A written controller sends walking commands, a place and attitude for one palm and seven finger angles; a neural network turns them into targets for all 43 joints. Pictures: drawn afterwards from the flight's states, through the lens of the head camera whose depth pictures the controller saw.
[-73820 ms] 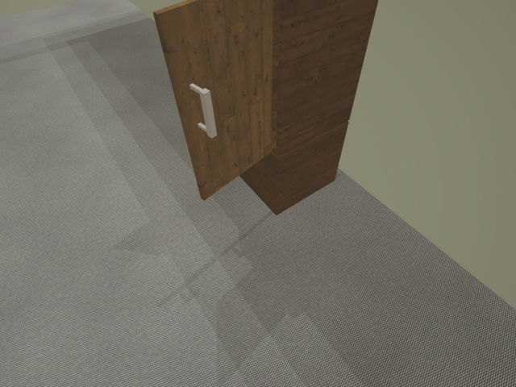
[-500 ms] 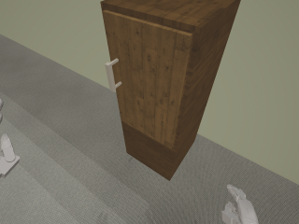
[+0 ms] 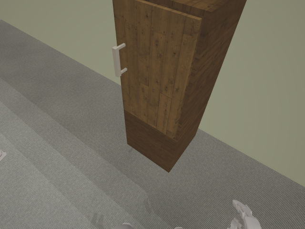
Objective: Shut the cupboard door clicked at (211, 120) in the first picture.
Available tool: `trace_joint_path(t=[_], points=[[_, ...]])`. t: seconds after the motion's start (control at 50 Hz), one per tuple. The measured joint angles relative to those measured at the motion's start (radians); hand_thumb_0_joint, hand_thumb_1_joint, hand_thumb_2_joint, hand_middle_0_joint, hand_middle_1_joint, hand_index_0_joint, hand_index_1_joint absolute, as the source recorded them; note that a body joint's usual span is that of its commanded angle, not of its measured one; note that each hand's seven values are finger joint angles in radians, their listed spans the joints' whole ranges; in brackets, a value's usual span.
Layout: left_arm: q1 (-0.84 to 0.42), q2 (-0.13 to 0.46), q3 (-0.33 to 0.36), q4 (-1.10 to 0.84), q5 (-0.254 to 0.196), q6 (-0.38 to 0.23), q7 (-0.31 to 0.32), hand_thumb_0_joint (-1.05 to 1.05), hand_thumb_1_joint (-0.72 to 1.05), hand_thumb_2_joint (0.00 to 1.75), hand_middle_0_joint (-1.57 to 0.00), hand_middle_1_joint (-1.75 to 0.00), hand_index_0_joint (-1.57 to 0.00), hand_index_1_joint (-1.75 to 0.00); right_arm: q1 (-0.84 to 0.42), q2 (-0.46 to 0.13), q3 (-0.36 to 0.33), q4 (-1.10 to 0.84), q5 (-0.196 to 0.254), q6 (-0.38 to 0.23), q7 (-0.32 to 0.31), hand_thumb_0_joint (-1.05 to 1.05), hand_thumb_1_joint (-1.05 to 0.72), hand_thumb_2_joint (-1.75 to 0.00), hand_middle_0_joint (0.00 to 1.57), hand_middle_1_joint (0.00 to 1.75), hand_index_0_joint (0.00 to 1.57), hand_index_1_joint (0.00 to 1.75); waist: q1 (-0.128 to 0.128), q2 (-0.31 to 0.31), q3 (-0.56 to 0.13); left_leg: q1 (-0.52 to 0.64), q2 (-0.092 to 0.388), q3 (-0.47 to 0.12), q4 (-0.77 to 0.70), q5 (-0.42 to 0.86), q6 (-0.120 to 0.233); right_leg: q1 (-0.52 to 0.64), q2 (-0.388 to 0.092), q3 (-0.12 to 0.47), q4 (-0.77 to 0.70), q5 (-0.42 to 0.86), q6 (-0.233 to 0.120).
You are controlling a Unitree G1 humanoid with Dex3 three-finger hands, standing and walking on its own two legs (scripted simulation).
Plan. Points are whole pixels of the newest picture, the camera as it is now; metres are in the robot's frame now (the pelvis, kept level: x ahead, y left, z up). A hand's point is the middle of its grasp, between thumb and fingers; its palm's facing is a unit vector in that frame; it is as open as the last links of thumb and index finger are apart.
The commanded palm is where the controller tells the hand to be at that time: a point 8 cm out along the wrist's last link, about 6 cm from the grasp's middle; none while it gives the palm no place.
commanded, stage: step back with the hand held close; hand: left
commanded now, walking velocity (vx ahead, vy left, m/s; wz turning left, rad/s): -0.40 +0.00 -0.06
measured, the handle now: (120, 60) +0.75 +0.16 +0.03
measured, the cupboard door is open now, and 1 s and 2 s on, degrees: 0 0 0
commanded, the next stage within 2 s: stop stepping back and stand still in 0.50 s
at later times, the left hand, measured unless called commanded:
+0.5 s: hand out of the picture +0.10 +0.30 +0.21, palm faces +0.54 -0.77 -0.34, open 7.4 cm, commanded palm +0.05 +0.31 +0.20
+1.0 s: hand out of the picture -0.02 +0.25 +0.20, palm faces +0.26 -0.84 -0.47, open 7.4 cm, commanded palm -0.05 +0.30 +0.20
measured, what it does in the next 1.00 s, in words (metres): walks backwards: right foot, then left foot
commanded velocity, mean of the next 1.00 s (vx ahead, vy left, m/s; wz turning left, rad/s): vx -0.11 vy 0.00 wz -0.06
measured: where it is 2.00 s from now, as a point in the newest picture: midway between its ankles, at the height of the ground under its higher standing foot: outside the picture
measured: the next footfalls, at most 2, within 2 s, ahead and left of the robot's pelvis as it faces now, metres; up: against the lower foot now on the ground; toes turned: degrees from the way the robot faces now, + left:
right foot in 0.56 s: -0.20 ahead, -0.14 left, +0.00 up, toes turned -3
left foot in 0.70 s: -0.01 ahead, +0.08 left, +0.00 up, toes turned -4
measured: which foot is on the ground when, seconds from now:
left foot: down 0.00-0.56, up 0.58-0.68, down 0.70-0.90, up 0.92-1.00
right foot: down 0.00-0.24, up 0.26-0.54, down 0.56-0.70, up 0.72-0.88, down 0.90-1.00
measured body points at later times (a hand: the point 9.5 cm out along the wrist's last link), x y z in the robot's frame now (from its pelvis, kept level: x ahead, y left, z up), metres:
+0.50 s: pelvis -0.09 +0.01 +0.02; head -0.08 +0.05 +0.46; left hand +0.07 +0.34 +0.23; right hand +0.10 -0.19 -0.05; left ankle +0.09 +0.09 -0.71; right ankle -0.22 -0.14 -0.67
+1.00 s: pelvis -0.23 +0.02 +0.03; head -0.26 +0.05 +0.48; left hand -0.04 +0.29 +0.22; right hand -0.17 -0.25 -0.06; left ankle -0.14 +0.12 -0.64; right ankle -0.21 -0.05 -0.71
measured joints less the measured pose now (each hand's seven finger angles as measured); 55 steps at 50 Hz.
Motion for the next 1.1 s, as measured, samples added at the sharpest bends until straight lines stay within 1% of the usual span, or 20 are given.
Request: trace_joint_path(t=[0.1, 0.18, 0.22, 0.26, 0.32, 0.38, 0.5, 0.56, 0.58, 0.62, 0.68, 0.7, 0.74, 0.78, 0.84, 0.9, 0.94, 0.98, 1.02, 1.1], points=[[-0.028, -0.063, -0.048, -0.006, 0.001, 0.009, -0.007, 0.01, 0.89, 0.9, -0.21, -0.3, -0.21, -0.3, -0.032, -0.003, -0.005, 0.011, -0.006, -0.005, 0.009, 0.01, -0.91, -0.9, 0.21, 0.3, 0.21, 0.3, 0.023, -0.008, 0.007, -0.041, -0.005, 0.01, 0.041, -0.127, -0.008, -0.03, -0.013, 0.0, 0.004, 0.011, -0.003], [-0.046, -0.074, -0.098, -0.056, -0.005, 0.013, 0.006, 0.01, 0.89, 0.9, -0.21, -0.3, -0.21, -0.3, -0.061, -0.002, -0.011, 0.022, -0.007, 0.007, 0.023, 0.01, -0.91, -0.9, 0.21, 0.3, 0.21, 0.3, 0.012, -0.031, 0.017, -0.069, -0.022, 0.006, 0.037, -0.199, -0.041, -0.037, -0.042, -0.016, -0.038, 0.05, 0.001], [-0.039, -0.049, -0.097, -0.087, -0.01, 0.008, 0.012, 0.01, 0.89, 0.9, -0.21, -0.3, -0.21, -0.3, -0.069, 0.004, -0.009, 0.019, -0.006, 0.016, 0.024, 0.01, -0.91, -0.9, 0.21, 0.3, 0.21, 0.3, 0.003, -0.05, 0.023, -0.068, -0.024, 0.014, 0.008, -0.155, -0.038, -0.04, -0.055, -0.023, -0.048, 0.057, 0.005], [-0.02, -0.025, -0.078, -0.11, -0.014, 0.0, 0.015, 0.01, 0.89, 0.9, -0.21, -0.3, -0.22, -0.3, -0.068, 0.006, -0.006, 0.004, -0.007, 0.015, 0.016, 0.01, -0.91, -0.9, 0.21, 0.3, 0.21, 0.3, -0.005, -0.04, 0.022, -0.074, -0.004, 0.019, -0.024, -0.054, -0.007, -0.07, -0.037, -0.026, 0.02, -0.052, 0.006], [-0.03, 0.02, -0.038, -0.113, -0.018, 0.004, 0.014, 0.01, 0.89, 0.9, -0.21, -0.3, -0.22, -0.3, -0.06, 0.024, -0.02, 0.011, -0.015, -0.017, 0.0, 0.01, -0.91, -0.9, 0.21, 0.3, 0.21, 0.3, -0.021, 0.026, 0.024, -0.079, 0.062, -0.002, -0.084, 0.153, 0.027, -0.107, 0.043, -0.021, 0.373, -0.211, 0.009], [-0.042, 0.051, 0.005, -0.103, -0.042, -0.006, 0.023, 0.01, 0.89, 0.9, -0.22, -0.3, -0.22, -0.3, -0.059, 0.055, -0.025, 0.057, -0.003, -0.035, 0.018, 0.01, -0.91, -0.9, 0.21, 0.3, 0.2, 0.3, 0.013, 0.032, -0.007, -0.076, 0.094, 0.002, -0.139, 0.186, 0.018, -0.029, 0.054, -0.032, 0.464, -0.279, 0.009], [-0.04, -0.031, -0.024, -0.056, -0.076, 0.024, 0.023, 0.01, 0.89, 0.9, -0.21, -0.3, -0.21, -0.3, -0.084, 0.085, 0.01, 0.071, -0.008, -0.068, 0.035, 0.01, -0.91, -0.9, 0.21, 0.3, 0.21, 0.3, 0.062, 0.027, -0.085, -0.079, 0.126, 0.064, -0.306, 0.264, -0.016, 0.249, 0.015, -0.098, 0.081, -0.372, -0.017], [-0.075, -0.043, -0.06, -0.062, -0.074, 0.033, 0.014, 0.01, 0.9, 0.9, -0.2, -0.3, -0.2, -0.3, -0.129, 0.099, 0.032, 0.056, -0.02, -0.077, 0.042, 0.01, -0.91, -0.9, 0.21, 0.3, 0.21, 0.3, 0.087, -0.035, -0.073, -0.121, 0.11, 0.12, -0.318, 0.208, -0.085, 0.336, -0.026, -0.055, -0.194, -0.318, -0.07], [-0.09, -0.055, -0.079, -0.066, -0.068, 0.027, 0.01, 0.01, 0.9, 0.9, -0.2, -0.3, -0.2, -0.3, -0.151, 0.093, 0.036, 0.061, -0.021, -0.078, 0.042, 0.01, -0.9, -0.9, 0.21, 0.3, 0.21, 0.3, 0.097, -0.035, -0.053, -0.147, 0.112, 0.112, -0.26, 0.135, -0.108, 0.319, -0.031, -0.037, -0.203, -0.223, -0.047], [-0.096, -0.063, -0.118, -0.079, -0.053, 0.024, 0.003, 0.01, 0.9, 0.9, -0.2, -0.3, -0.21, -0.3, -0.161, 0.084, 0.041, 0.093, -0.027, -0.069, 0.034, 0.01, -0.9, -0.9, 0.21, 0.3, 0.21, 0.3, 0.095, -0.033, -0.031, -0.15, 0.09, 0.063, -0.097, -0.019, -0.128, 0.311, -0.031, -0.011, -0.17, -0.186, 0.003], [-0.067, -0.018, -0.113, -0.113, -0.046, 0.027, -0.016, 0.01, 0.89, 0.9, -0.21, -0.3, -0.21, -0.3, -0.098, 0.08, 0.045, 0.092, -0.008, -0.046, 0.021, 0.01, -0.9, -0.9, 0.21, 0.3, 0.21, 0.3, 0.067, -0.07, -0.076, -0.054, 0.035, 0.04, -0.024, 0.009, -0.121, 0.297, -0.056, 0.024, -0.131, -0.207, 0.032], [-0.057, -0.004, -0.099, -0.122, -0.049, 0.033, -0.021, 0.01, 0.89, 0.9, -0.21, -0.3, -0.21, -0.3, -0.073, 0.065, 0.043, 0.075, -0.001, -0.044, 0.015, 0.01, -0.9, -0.9, 0.21, 0.3, 0.21, 0.3, 0.051, -0.056, -0.094, 0.003, 0.032, 0.023, -0.079, 0.063, -0.104, 0.277, -0.049, 0.016, -0.091, -0.22, 0.035], [-0.081, 0.023, -0.073, -0.088, -0.055, 0.044, -0.024, 0.01, 0.89, 0.9, -0.21, -0.3, -0.21, -0.3, -0.06, 0.054, 0.024, 0.066, 0.006, -0.046, -0.001, 0.01, -0.9, -0.9, 0.21, 0.3, 0.21, 0.3, 0.002, -0.054, -0.087, 0.012, 0.007, 0.014, -0.102, 0.07, -0.027, 0.224, -0.056, 0.007, 0.019, -0.264, 0.022], [-0.098, 0.035, -0.055, -0.021, -0.058, 0.056, -0.018, 0.01, 0.89, 0.9, -0.21, -0.3, -0.21, -0.3, -0.05, 0.044, 0.019, 0.062, 0.012, -0.046, -0.005, 0.01, -0.91, -0.9, 0.21, 0.3, 0.21, 0.3, -0.019, -0.051, -0.062, 0.038, 0.004, 0.023, -0.149, 0.107, 0.001, 0.186, -0.037, 0.012, 0.066, -0.308, 0.008], [-0.042, 0.033, -0.033, 0.04, -0.067, 0.095, -0.01, 0.01, 0.89, 0.9, -0.21, -0.3, -0.21, -0.3, -0.016, 0.035, 0.021, 0.048, 0.005, -0.036, -0.001, 0.01, -0.91, -0.9, 0.21, 0.3, 0.21, 0.3, -0.051, -0.036, -0.057, 0.079, 0.016, 0.026, -0.255, 0.139, -0.035, 0.166, 0.0, -0.037, 0.028, -0.312, -0.013], [0.056, 0.024, -0.046, 0.017, -0.061, 0.128, -0.01, 0.01, 0.89, 0.9, -0.21, -0.3, -0.21, -0.3, 0.037, 0.026, 0.015, 0.027, 0.002, -0.025, 0.008, 0.01, -0.91, -0.9, 0.21, 0.3, 0.2, 0.29, -0.065, -0.041, -0.068, 0.072, 0.008, 0.035, -0.277, 0.015, -0.076, 0.217, 0.017, -0.1, -0.112, -0.297, -0.047], [0.104, 0.014, -0.071, -0.035, -0.049, 0.134, -0.016, 0.01, 0.89, 0.9, -0.21, -0.3, -0.21, -0.3, 0.054, 0.01, 0.004, 0.035, -0.002, -0.013, 0.013, 0.01, -0.91, -0.9, 0.21, 0.3, 0.2, 0.29, -0.047, -0.044, -0.063, -0.006, -0.001, 0.027, -0.088, -0.117, -0.087, 0.204, 0.013, -0.099, -0.145, -0.177, -0.092], [0.124, 0.004, -0.093, -0.083, -0.036, 0.122, -0.024, 0.02, 0.89, 0.9, -0.21, -0.3, -0.21, -0.3, 0.067, -0.004, -0.002, 0.079, -0.011, -0.002, 0.017, 0.01, -0.91, -0.9, 0.21, 0.3, 0.2, 0.29, -0.008, -0.066, -0.072, -0.089, -0.016, 0.015, 0.191, -0.123, -0.093, 0.182, -0.01, -0.091, -0.149, -0.084, -0.104], [0.109, -0.005, -0.098, -0.089, -0.021, 0.095, -0.023, 0.02, 0.89, 0.9, -0.21, -0.3, -0.22, -0.3, 0.083, -0.013, -0.003, 0.115, -0.016, 0.008, 0.014, 0.01, -0.91, -0.9, 0.21, 0.3, 0.2, 0.29, 0.019, -0.078, -0.1, -0.12, 0.0, 0.013, 0.347, -0.092, -0.09, 0.168, -0.029, -0.095, -0.158, -0.075, -0.1], [0.008, -0.028, -0.083, 0.027, -0.012, 0.058, 0.0, 0.01, 0.89, 0.9, -0.22, -0.3, -0.22, -0.3, 0.096, -0.023, -0.012, 0.131, -0.017, -0.002, -0.008, 0.01, -0.91, -0.9, 0.21, 0.3, 0.2, 0.3, 0.03, -0.059, -0.157, -0.038, 0.057, 0.014, 0.276, -0.083, -0.07, 0.135, -0.054, -0.122, -0.176, -0.089, -0.09]])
